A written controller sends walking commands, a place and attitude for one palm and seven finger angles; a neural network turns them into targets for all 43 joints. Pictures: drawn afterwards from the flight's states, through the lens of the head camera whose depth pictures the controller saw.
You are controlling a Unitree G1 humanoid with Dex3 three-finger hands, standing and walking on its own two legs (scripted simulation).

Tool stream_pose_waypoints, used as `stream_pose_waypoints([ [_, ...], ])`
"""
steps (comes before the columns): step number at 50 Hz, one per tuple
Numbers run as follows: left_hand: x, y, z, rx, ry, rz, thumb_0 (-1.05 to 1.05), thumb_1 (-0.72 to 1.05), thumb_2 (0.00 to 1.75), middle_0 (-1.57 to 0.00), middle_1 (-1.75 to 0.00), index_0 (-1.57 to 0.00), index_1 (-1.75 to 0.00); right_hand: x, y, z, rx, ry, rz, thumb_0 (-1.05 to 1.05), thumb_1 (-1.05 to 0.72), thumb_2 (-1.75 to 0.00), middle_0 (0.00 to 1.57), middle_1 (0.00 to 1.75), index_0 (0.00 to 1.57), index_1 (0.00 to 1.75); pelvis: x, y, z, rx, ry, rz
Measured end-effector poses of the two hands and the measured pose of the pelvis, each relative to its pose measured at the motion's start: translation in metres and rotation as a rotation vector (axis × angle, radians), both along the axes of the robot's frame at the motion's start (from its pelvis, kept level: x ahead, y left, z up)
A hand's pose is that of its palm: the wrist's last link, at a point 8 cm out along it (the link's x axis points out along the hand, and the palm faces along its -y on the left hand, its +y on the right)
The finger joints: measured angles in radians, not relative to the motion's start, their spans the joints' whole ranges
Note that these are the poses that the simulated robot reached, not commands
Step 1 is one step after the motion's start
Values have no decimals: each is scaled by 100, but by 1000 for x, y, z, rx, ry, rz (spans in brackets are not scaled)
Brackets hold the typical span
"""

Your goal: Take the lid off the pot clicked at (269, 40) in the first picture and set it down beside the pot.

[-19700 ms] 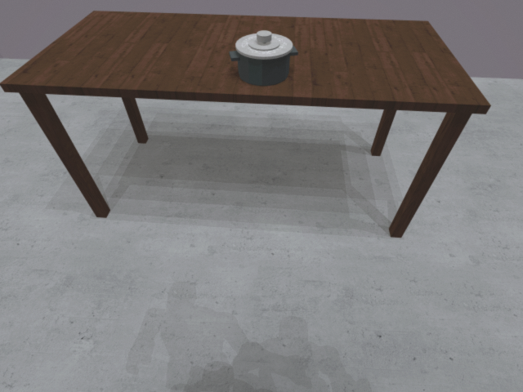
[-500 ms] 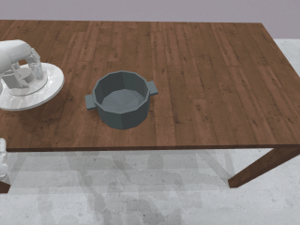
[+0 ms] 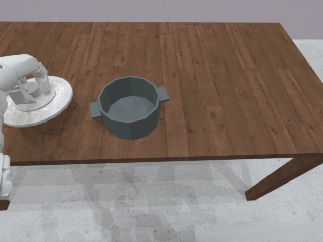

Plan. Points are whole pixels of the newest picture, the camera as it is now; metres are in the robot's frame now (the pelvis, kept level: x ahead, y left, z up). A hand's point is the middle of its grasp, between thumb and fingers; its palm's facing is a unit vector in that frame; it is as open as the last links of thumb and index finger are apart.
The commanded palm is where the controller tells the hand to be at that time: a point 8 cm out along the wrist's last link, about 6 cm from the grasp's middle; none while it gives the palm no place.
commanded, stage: lower the lid onto the table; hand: left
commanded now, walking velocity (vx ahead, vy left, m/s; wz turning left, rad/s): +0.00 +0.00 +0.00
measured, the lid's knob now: (30, 90) +0.47 +0.32 +0.10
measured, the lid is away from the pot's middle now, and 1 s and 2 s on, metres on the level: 0.24 0.24 0.25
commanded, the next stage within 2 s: open the fingers wide in 1.38 s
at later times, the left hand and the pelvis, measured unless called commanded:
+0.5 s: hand (33, 100) +0.44 +0.30 +0.09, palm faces -0.47 -0.10 -0.88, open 6.4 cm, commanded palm +0.47 +0.31 +0.14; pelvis +0.00 -0.01 +0.00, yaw -1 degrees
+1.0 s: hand (39, 108) +0.45 +0.31 +0.05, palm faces -0.51 -0.09 -0.85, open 6.3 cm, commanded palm +0.49 +0.32 +0.11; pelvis -0.01 +0.00 -0.01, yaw -1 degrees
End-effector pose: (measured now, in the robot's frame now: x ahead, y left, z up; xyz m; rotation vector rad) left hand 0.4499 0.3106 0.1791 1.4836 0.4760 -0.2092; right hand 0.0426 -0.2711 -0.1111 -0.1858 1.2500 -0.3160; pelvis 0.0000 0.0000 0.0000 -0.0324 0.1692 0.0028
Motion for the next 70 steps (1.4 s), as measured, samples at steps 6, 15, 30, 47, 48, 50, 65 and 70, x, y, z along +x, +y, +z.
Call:
stream_pose_waypoints([
  [6,-3,-4,-8,16,23,-11,4,24,77,-59,-89,-86,-104,-2,-3,-2,-4,15,1,1,-90,-90,20,30,20,30,-1,-1,-1,0,2,2],
  [15,-3,-5,-23,4,48,2,4,24,77,-59,-89,-86,-104,-8,-8,-1,-24,13,-13,1,-90,-90,20,30,20,30,-4,-4,-2,0,9,-6],
  [30,1,-2,-37,-6,60,9,4,24,77,-59,-89,-86,-104,-37,-14,-2,-50,79,-61,1,-90,-90,20,30,20,30,-5,-6,-6,-4,34,-14],
  [47,4,1,-64,-15,99,-11,4,25,77,-59,-89,-86,-104,-52,-8,-5,-75,107,-83,1,-90,-90,20,30,20,30,-8,-1,-13,-12,70,-21],
  [48,5,1,-66,-14,101,-12,4,25,77,-59,-89,-86,-104,-53,-7,-5,-76,109,-85,1,-90,-90,20,30,20,30,-8,-1,-14,-13,73,-21],
  [50,7,2,-68,-12,104,-13,4,25,77,-59,-89,-86,-104,-55,-6,-6,-78,113,-88,1,-90,-90,20,30,20,30,-8,0,-15,-14,79,-22],
  [65,18,8,-83,-5,116,-9,3,24,77,-59,-91,-89,-105,-71,3,-10,-75,180,-105,1,-90,-90,20,30,20,30,-7,7,-21,-22,120,-25],
  [70,21,7,-88,0,125,-14,1,24,76,-58,-92,-91,-107,-74,5,-12,-72,196,-108,1,-90,-90,20,30,20,30,-8,8,-23,-24,133,-26],
])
